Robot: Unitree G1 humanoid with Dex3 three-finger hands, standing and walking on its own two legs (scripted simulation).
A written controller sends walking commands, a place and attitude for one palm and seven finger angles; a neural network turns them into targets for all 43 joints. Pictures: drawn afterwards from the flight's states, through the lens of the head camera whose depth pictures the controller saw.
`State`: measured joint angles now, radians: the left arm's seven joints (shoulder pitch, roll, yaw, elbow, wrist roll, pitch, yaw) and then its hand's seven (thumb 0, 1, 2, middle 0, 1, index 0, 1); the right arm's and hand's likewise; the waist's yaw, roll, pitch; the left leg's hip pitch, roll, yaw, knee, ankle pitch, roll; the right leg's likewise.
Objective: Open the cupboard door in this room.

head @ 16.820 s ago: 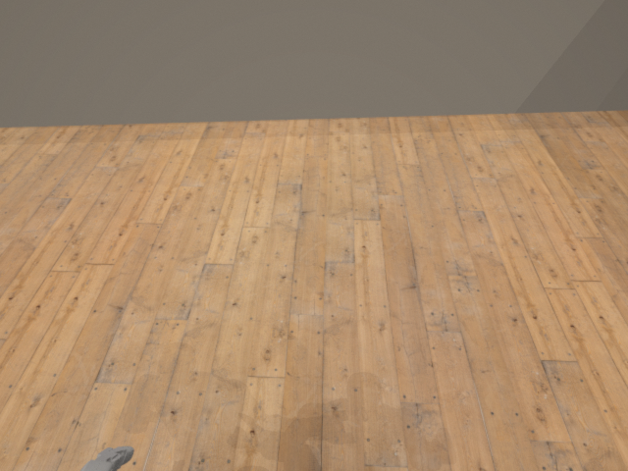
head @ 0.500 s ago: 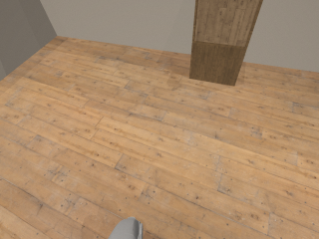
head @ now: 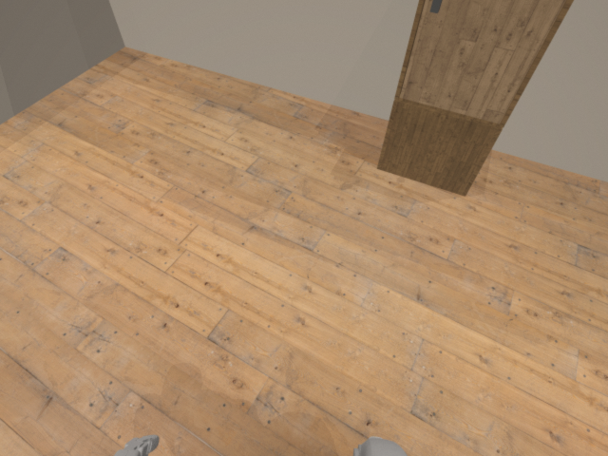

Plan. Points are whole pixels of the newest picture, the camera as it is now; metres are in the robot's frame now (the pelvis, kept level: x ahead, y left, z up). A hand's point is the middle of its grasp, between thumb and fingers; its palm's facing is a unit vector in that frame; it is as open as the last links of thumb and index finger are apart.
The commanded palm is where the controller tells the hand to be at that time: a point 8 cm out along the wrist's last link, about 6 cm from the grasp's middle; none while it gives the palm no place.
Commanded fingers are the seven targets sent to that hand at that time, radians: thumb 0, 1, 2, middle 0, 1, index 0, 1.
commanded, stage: turn or walk to find it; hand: left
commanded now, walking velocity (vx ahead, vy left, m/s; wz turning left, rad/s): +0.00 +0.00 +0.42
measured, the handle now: out of the picture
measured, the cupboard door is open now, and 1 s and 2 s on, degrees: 0 0 0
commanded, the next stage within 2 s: stand and wait in 0.30 s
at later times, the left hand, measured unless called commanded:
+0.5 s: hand out of the picture -0.02 +0.13 -0.15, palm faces +0.24 -0.93 -0.26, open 7.3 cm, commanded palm none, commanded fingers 0.00 0.90 0.90 -0.20 -0.30 -0.20 -0.30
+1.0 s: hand out of the picture -0.10 +0.13 -0.17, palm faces +0.22 -0.96 -0.19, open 7.3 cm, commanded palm none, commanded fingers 0.00 0.90 0.90 -0.20 -0.30 -0.20 -0.30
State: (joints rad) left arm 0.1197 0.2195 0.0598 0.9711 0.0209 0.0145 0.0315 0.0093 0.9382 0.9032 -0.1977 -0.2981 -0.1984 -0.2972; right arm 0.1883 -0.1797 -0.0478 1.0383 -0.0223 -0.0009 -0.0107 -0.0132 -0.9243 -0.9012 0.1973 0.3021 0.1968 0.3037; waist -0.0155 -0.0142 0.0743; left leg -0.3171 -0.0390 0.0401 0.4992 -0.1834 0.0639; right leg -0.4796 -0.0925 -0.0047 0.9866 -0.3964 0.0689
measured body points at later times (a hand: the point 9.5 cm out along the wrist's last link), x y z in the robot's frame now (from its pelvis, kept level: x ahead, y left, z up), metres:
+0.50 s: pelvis -0.01 -0.07 +0.01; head +0.03 -0.08 +0.45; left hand -0.03 +0.18 -0.13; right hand +0.10 -0.30 -0.16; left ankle -0.08 +0.09 -0.67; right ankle +0.02 -0.15 -0.73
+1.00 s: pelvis -0.06 -0.04 +0.00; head -0.05 -0.05 +0.45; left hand -0.11 +0.18 -0.16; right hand +0.06 -0.26 -0.16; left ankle -0.09 +0.06 -0.73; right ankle -0.01 -0.17 -0.73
